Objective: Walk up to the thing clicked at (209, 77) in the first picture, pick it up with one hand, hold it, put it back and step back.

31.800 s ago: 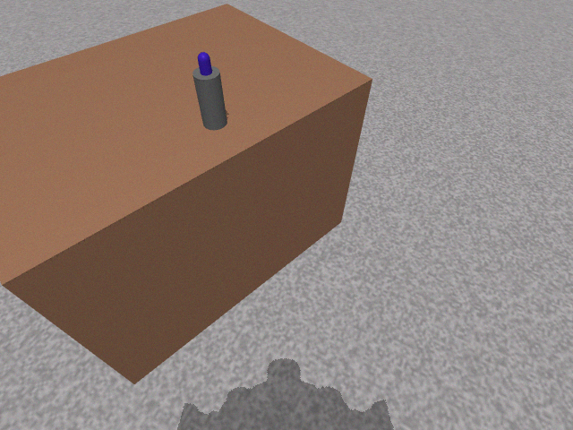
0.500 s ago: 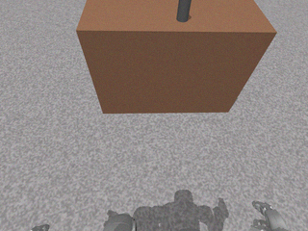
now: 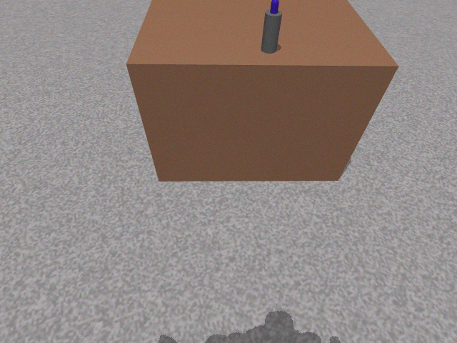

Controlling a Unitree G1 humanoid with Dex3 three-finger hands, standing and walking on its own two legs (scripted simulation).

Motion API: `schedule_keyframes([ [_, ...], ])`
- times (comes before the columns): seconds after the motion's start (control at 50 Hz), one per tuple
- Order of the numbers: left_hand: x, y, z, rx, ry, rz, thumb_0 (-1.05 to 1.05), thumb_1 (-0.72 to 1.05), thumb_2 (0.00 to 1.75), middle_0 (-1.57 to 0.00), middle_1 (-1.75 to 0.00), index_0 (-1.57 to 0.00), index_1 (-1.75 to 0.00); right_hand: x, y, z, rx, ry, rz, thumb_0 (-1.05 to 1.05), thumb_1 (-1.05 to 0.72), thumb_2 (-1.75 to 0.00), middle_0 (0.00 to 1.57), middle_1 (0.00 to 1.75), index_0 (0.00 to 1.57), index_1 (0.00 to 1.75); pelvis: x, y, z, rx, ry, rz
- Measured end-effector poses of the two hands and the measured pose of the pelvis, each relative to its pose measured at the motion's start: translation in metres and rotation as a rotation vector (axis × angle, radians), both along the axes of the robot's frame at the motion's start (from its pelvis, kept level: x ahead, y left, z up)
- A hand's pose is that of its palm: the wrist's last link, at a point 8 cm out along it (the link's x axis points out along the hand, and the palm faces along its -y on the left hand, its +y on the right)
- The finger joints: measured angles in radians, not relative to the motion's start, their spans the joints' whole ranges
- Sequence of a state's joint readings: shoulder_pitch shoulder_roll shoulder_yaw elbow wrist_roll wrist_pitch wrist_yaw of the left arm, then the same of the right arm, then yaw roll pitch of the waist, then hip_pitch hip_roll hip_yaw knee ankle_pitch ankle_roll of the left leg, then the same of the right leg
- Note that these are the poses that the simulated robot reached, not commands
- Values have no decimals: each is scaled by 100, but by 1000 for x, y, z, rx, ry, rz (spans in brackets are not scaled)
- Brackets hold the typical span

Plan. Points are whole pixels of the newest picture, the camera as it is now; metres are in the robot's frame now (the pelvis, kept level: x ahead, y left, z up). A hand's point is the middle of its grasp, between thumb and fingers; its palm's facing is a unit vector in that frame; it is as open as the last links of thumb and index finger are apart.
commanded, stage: step back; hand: right
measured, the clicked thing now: (271, 25) +1.12 -0.15 +0.03
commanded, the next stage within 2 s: stand in 0.62 s
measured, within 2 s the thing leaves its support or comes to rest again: neither
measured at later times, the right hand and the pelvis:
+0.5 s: hand (352, 334) +0.16 -0.23 -0.14, palm faces -0.07 +0.93 -0.35, open 7.4 cm; pelvis +0.05 +0.01 +0.01, yaw +2 degrees
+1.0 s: hand (357, 341) +0.14 -0.23 -0.13, palm faces -0.02 +0.94 -0.34, open 7.4 cm; pelvis +0.04 +0.01 +0.02, yaw +1 degrees
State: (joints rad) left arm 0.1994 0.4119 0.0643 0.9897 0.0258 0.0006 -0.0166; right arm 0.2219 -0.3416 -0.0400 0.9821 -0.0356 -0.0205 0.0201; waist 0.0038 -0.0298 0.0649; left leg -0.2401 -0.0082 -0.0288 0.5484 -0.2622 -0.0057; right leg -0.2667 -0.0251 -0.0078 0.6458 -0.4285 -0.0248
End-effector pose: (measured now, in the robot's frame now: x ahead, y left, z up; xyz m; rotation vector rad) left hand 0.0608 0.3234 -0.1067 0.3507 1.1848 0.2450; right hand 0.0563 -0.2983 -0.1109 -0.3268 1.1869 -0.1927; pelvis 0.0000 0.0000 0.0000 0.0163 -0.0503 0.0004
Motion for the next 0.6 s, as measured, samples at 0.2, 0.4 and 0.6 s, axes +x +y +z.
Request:
schedule_keyframes([
  [0.2,18,-17,5,-16,-68,31,0,90,89,-20,-30,-20,-30,33,-11,-1,-18,19,37,1,-90,-89,21,30,21,30,18,-3,2,-21,-2,38],
  [0.4,37,-3,-11,-49,-3,50,0,90,89,-20,-30,-20,-30,70,13,4,-24,3,51,1,-90,-89,20,30,21,30,40,10,1,-22,2,30],
  [0.6,55,-3,-5,-41,4,45,0,90,89,-20,-30,-20,-30,118,29,9,14,-59,66,1,-90,-89,21,30,21,30,52,11,8,-27,15,26],
])
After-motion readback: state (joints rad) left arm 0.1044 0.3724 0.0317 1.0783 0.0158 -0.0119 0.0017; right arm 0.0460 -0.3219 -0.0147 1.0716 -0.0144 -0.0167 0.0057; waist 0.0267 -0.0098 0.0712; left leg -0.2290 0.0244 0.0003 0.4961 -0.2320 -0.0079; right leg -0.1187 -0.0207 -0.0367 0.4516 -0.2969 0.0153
